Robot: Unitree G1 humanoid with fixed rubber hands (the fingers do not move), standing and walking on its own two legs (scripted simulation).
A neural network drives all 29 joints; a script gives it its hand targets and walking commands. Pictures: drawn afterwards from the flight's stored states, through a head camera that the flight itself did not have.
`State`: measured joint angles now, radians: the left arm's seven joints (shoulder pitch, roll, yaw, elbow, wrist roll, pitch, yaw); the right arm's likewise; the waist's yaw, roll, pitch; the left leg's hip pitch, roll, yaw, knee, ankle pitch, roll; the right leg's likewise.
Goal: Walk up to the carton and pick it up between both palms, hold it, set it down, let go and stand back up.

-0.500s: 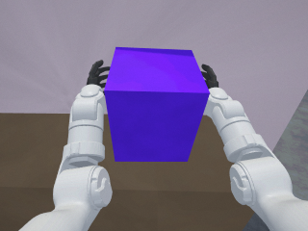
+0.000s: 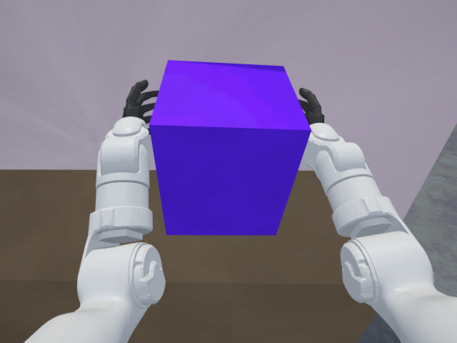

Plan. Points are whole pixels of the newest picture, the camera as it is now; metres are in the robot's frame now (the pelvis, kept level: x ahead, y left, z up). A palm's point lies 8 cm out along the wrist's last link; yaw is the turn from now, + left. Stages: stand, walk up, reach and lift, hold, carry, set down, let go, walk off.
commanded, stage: reach and lift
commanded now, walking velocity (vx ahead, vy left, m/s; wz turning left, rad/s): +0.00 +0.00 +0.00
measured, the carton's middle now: (224, 151) +0.40 +0.02 +0.19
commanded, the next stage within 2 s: hold in 0.34 s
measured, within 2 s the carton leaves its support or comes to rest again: neither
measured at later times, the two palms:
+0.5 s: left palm (131, 117) +0.37 +0.17 +0.28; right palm (315, 123) +0.38 -0.13 +0.26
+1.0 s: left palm (127, 115) +0.36 +0.17 +0.29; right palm (318, 121) +0.37 -0.13 +0.26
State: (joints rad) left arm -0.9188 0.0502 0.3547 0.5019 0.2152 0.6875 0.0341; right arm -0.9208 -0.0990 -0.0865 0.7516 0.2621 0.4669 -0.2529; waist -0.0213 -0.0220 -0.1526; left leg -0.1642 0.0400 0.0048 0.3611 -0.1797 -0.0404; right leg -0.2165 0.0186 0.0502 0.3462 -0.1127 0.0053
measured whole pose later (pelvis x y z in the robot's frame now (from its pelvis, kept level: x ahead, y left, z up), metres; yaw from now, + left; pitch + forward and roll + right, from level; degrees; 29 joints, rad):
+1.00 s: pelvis +0.00 +0.00 +0.00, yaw +0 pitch -2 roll +0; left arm -0.93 0.06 0.35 0.41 0.22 0.82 0.02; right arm -0.93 -0.10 -0.09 0.65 0.31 0.60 -0.29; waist -0.03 -0.02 -0.18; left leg -0.15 0.04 0.00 0.36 -0.17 -0.04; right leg -0.21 0.02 0.05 0.35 -0.11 0.01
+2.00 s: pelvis +0.00 +0.00 +0.00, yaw +0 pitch -2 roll +0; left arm -0.93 0.06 0.35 0.41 0.22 0.82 0.02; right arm -0.94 -0.10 -0.09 0.65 0.31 0.61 -0.29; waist -0.03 -0.02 -0.18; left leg -0.15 0.04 0.00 0.36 -0.17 -0.04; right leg -0.21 0.02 0.05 0.35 -0.11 0.01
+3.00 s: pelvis +0.00 +0.00 +0.00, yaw +0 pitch -2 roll +0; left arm -0.94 0.07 0.35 0.41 0.22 0.82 0.02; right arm -0.94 -0.10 -0.09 0.65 0.31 0.61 -0.29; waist -0.04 -0.02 -0.18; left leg -0.15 0.04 0.00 0.36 -0.17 -0.04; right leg -0.20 0.02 0.05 0.35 -0.11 0.01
